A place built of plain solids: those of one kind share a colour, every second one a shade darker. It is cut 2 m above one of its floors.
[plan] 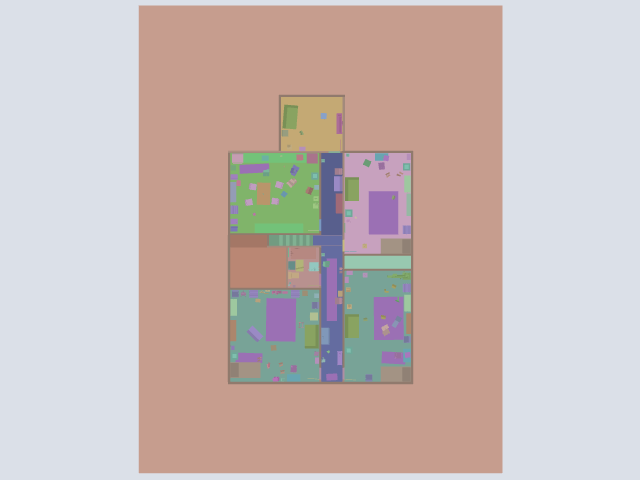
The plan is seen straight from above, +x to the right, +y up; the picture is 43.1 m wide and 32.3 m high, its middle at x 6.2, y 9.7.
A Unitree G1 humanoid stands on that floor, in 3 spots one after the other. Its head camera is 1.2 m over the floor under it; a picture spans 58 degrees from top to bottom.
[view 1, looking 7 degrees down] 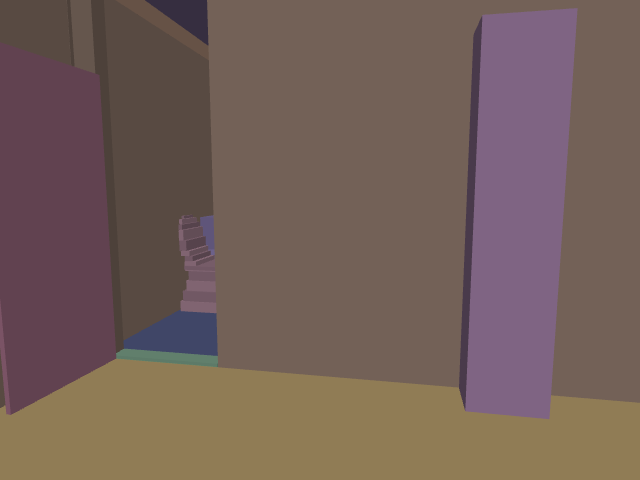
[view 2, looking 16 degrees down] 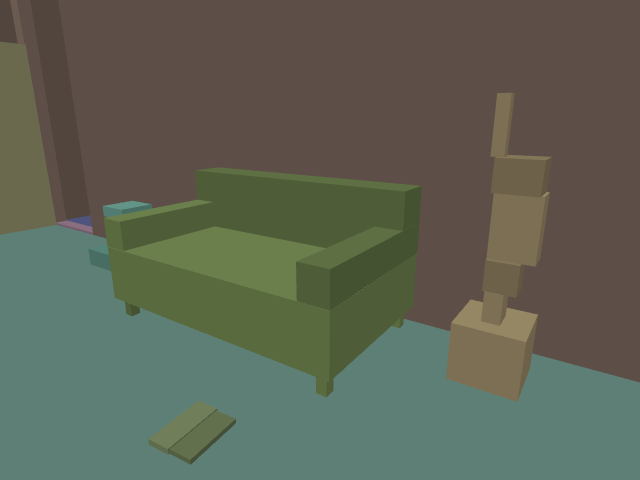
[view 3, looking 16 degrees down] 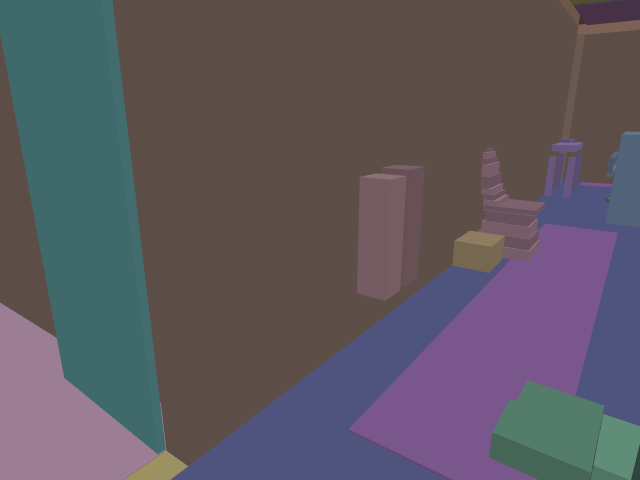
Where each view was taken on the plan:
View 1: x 5.58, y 18.27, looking -79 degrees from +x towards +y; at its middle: wall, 2.67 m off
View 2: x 10.18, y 5.58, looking -146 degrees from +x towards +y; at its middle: sofa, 2.59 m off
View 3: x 6.60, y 9.68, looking -54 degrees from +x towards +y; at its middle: wall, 1.98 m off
